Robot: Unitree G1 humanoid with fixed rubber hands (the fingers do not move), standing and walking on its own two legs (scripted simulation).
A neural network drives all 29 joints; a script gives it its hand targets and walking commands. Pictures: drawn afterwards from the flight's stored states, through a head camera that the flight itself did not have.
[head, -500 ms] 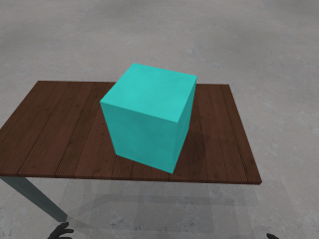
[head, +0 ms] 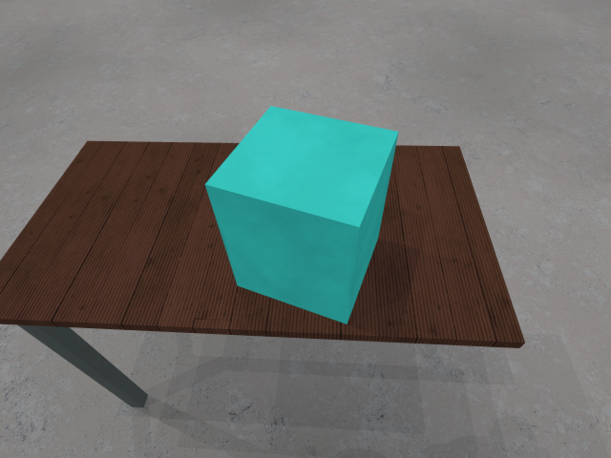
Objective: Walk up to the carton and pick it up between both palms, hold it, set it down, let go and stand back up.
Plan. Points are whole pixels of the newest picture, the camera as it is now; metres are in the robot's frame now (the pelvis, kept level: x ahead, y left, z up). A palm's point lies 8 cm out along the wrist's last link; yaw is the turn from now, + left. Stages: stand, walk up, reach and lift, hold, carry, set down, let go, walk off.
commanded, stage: walk up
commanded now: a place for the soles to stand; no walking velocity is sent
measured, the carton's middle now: (309, 216) +0.48 +0.02 +0.02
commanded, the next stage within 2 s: reach and lift in 1.68 s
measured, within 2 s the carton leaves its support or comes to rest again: neither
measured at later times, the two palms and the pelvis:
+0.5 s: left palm out of the picture +0.09 +0.35 -0.11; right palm out of the picture +0.14 -0.23 -0.11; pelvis +0.02 +0.05 +0.00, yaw -1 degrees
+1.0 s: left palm out of the picture +0.10 +0.34 -0.11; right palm out of the picture +0.08 -0.28 -0.11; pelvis +0.02 +0.03 +0.00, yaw -1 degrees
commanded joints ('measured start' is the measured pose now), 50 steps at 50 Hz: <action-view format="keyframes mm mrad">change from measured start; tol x16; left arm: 1 -57 285 57 -80 12 -19 10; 50 -106 226 35 -33 5 46 -43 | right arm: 1 -11 -139 -33 -71 11 -25 -1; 50 -76 -166 11 -5 16 -105 -65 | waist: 1 10 -179 -83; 7 -21 145 -32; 50 -3 -62 -84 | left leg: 1 -67 58 -19 -45 29 -23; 5 247 19 13 -377 186 -32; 7 -13 313 -374 -569 -57 141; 13 99 206 -137 -316 562 41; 16 121 121 -68 -390 305 3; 30 230 130 -12 -429 453 -8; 50 117 133 -41 -452 243 11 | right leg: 1 84 -227 162 -98 65 -167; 4 -187 -142 75 39 -86 -102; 8 -126 -3 118 370 -342 -6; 15 78 -105 172 -36 241 -39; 50 48 -76 136 -102 20 -41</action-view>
